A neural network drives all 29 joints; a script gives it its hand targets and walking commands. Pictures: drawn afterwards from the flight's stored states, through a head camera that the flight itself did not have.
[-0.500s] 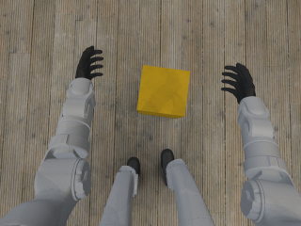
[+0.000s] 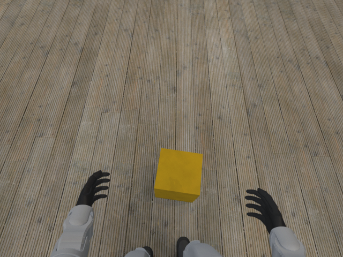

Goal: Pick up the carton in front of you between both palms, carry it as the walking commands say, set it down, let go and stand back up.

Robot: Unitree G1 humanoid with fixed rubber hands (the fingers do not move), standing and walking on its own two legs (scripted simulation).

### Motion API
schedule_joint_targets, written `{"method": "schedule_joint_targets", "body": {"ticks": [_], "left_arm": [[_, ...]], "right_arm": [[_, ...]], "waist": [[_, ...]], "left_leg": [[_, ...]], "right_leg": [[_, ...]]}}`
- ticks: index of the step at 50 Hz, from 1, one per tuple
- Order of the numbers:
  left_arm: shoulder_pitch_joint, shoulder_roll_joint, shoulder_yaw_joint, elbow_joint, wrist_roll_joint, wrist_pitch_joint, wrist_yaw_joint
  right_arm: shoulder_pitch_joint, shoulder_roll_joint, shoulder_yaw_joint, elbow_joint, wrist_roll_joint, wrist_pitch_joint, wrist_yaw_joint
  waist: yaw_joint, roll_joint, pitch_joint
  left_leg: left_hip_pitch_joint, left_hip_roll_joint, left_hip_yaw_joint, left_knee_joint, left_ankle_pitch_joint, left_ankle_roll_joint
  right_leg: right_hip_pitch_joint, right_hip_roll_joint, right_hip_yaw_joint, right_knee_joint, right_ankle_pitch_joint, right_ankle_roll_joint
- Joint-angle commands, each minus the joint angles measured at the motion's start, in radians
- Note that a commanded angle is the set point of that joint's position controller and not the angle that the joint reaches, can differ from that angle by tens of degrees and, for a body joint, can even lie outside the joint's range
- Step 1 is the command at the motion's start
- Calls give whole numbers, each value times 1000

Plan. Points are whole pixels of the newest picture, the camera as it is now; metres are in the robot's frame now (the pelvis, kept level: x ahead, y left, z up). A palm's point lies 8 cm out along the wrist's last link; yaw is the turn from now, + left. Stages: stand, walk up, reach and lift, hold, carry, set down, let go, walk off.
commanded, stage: let go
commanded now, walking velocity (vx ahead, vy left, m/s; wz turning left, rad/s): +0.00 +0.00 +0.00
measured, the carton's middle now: (177, 176) +0.44 -0.06 -0.64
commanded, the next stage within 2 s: stand in 0.66 s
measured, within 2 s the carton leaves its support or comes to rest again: neither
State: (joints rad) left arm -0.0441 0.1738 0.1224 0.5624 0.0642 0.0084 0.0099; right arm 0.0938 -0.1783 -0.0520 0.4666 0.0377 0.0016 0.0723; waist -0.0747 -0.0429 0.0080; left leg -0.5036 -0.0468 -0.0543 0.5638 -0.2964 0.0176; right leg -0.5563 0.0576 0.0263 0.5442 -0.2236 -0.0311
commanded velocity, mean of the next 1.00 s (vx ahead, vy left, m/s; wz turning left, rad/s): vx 0.00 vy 0.00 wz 0.00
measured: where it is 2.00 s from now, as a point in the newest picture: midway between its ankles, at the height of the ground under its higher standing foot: outside the picture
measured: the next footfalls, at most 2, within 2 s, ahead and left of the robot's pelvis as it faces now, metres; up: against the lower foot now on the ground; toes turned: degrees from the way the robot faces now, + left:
none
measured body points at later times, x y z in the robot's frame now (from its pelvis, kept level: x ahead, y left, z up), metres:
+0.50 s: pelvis +0.01 +0.03 +0.01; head +0.02 +0.02 +0.46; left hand +0.18 +0.26 -0.07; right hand +0.18 -0.21 -0.06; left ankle -0.02 +0.11 -0.73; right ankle +0.01 -0.09 -0.73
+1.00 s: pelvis +0.03 -0.01 +0.01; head +0.05 -0.03 +0.46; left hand +0.17 +0.30 -0.07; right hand +0.19 -0.29 -0.09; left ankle -0.02 +0.11 -0.73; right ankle +0.01 -0.09 -0.73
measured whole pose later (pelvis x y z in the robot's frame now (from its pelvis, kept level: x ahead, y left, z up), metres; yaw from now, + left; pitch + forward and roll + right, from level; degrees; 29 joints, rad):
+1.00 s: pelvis +0.03 -0.01 +0.01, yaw +1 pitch +0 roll +0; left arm 0.18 0.33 0.06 0.71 0.04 0.01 0.01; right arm 0.19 -0.35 -0.05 0.66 -0.04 0.03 -0.02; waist 0.00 0.05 0.02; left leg -0.15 -0.03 -0.08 0.51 -0.35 0.01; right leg -0.21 0.07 0.01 0.50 -0.29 -0.05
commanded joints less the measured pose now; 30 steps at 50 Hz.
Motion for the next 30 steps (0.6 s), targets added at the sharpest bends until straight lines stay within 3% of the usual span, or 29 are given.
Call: {"method": "schedule_joint_targets", "body": {"ticks": [1,6,10,15,19,23,24,26,30], "left_arm": [[78,87,-17,-142,-22,-7,-20],[145,86,-51,-170,-47,29,-36],[182,94,-71,-193,-67,64,-48],[201,106,-83,-217,-81,98,-62],[196,112,-80,-225,-83,113,-67],[204,117,-68,-233,-68,121,-66],[252,111,-66,-182,-80,86,-46],[270,119,-62,-192,-76,81,-30],[243,125,-72,-203,-75,82,-26]], "right_arm": [[66,-117,-13,-128,-4,2,8],[81,-138,-15,-128,-25,48,19],[62,-154,-18,-148,-43,86,19],[83,-161,-31,-155,-71,125,6],[90,-151,-33,-156,-72,140,1],[90,-138,-29,-154,-58,143,4],[45,-167,-43,-206,-79,190,-19],[73,-170,-29,-196,-68,204,-34],[85,-151,2,-178,-42,216,-49]], "waist": [[39,112,-202],[51,138,-22],[64,100,49],[56,43,79],[53,31,88],[66,61,74],[72,62,5],[79,91,-12],[77,98,1]], "left_leg": [[212,31,-9,-145,179,-21],[208,69,-22,-235,73,-22],[195,86,-30,-275,38,-14],[219,96,-30,-294,39,-5],[250,86,-22,-278,80,-6],[285,72,-13,-246,148,-14],[364,70,-19,-192,268,-23],[415,61,-18,-157,368,-35],[384,50,-16,-144,365,-32]], "right_leg": [[426,-37,24,-87,233,43],[476,-9,-23,-100,102,41],[537,1,-38,-96,79,43],[589,7,-38,-97,82,42],[595,1,-29,-104,96,41],[594,-6,-19,-108,125,40],[542,15,-23,-85,106,38],[489,10,-14,-90,121,31],[474,0,4,-90,175,33]]}}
